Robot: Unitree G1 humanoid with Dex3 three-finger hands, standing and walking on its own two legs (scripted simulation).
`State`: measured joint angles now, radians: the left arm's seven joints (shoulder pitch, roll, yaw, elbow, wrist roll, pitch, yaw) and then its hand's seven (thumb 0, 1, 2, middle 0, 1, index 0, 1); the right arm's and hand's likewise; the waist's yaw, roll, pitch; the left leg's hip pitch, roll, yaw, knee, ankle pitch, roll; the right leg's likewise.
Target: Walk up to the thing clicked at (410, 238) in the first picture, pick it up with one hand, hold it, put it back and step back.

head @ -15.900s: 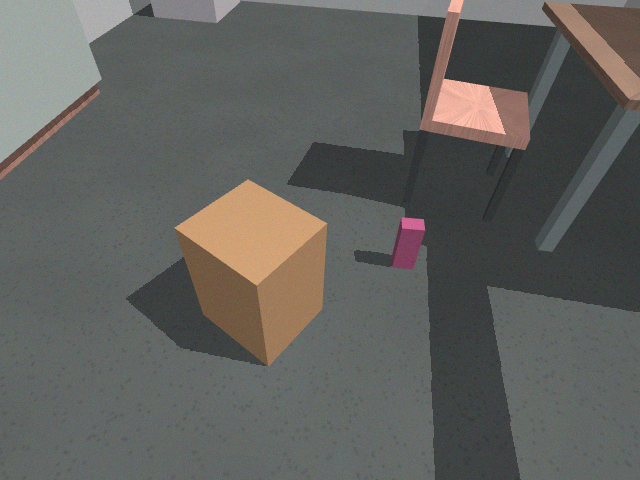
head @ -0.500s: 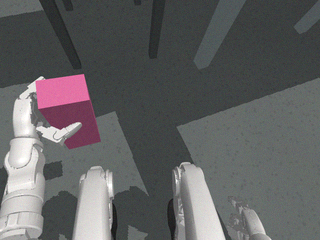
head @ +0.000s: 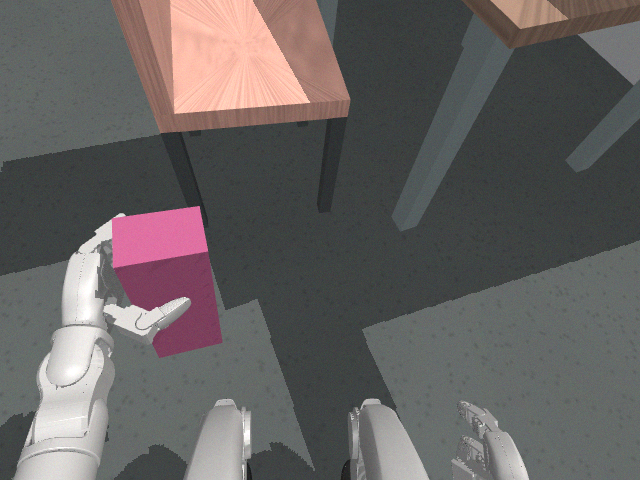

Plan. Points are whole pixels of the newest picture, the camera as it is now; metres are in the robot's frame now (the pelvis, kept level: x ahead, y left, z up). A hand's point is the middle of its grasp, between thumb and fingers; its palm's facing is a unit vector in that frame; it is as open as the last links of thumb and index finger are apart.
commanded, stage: lift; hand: left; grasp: from the side
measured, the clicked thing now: (177, 291) +0.37 +0.16 -0.02
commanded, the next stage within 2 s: hold in 1.04 s
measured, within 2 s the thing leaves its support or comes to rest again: neither
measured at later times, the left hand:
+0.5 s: hand (129, 240) +0.37 +0.17 +0.11, palm faces +0.01 -1.00 -0.03, open 10.3 cm
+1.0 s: hand (122, 213) +0.37 +0.17 +0.15, palm faces +0.00 -1.00 -0.02, open 10.3 cm
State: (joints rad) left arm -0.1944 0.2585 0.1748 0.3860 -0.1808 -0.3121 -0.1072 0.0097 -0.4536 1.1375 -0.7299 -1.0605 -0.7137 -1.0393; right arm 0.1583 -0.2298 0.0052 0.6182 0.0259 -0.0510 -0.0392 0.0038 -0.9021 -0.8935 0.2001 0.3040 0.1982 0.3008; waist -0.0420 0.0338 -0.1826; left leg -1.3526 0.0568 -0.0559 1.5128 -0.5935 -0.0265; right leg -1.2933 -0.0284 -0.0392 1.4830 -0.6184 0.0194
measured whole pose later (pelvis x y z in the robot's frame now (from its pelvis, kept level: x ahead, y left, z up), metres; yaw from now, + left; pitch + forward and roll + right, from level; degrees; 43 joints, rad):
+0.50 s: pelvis +0.02 +0.00 +0.08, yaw +1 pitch +16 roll -2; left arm -0.17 0.24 0.15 0.46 -0.20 -0.34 -0.16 0.01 -0.46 1.14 -0.73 -1.06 -0.72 -1.04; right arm 0.22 -0.23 0.01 0.66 0.02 -0.06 -0.05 0.01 -0.91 -0.89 0.20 0.30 0.20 0.30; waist -0.03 0.03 -0.10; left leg -0.92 0.06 -0.03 1.14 -0.49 -0.03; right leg -0.87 -0.03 -0.04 1.11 -0.51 0.02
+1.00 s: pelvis +0.04 +0.00 +0.12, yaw +1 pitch +10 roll -1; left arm -0.15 0.23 0.15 0.49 -0.20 -0.35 -0.18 0.01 -0.45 1.14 -0.71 -1.08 -0.70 -1.06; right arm 0.24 -0.23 0.00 0.66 0.01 -0.03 -0.06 0.00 -0.91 -0.90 0.20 0.30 0.20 0.30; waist -0.04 0.02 -0.06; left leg -0.69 0.06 -0.01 0.95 -0.44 -0.03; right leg -0.64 -0.03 -0.03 0.93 -0.46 0.02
